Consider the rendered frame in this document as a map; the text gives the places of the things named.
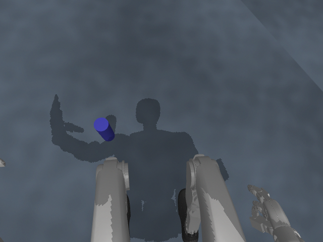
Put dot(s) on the right robot hand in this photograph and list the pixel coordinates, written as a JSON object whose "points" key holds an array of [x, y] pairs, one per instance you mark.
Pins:
{"points": [[273, 214]]}

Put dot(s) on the can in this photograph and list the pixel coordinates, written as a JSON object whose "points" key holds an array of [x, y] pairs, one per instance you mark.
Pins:
{"points": [[104, 129]]}

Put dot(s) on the right robot arm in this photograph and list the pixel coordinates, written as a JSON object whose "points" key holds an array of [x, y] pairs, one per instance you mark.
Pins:
{"points": [[286, 234]]}

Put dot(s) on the right robot foot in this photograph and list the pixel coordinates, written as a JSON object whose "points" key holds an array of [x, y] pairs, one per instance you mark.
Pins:
{"points": [[182, 209]]}

